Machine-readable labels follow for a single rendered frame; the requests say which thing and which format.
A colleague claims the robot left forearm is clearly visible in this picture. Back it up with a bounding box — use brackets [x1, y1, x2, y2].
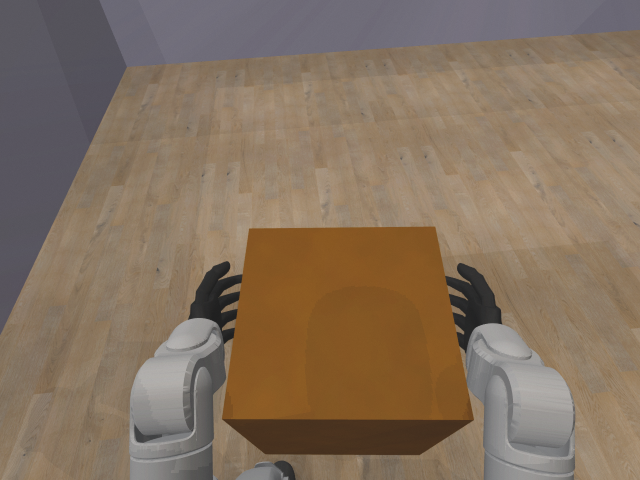
[129, 318, 226, 480]

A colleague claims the robot right forearm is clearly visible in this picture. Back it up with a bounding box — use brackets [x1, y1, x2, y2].
[466, 323, 575, 480]

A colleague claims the robot left shin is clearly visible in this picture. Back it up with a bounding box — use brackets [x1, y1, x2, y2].
[254, 461, 282, 473]

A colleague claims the carton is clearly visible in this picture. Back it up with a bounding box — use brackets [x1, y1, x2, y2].
[222, 227, 474, 455]

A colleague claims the left robot hand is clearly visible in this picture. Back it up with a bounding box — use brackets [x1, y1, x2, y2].
[188, 261, 243, 344]

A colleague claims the right robot hand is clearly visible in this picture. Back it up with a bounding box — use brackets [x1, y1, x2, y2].
[445, 263, 503, 353]

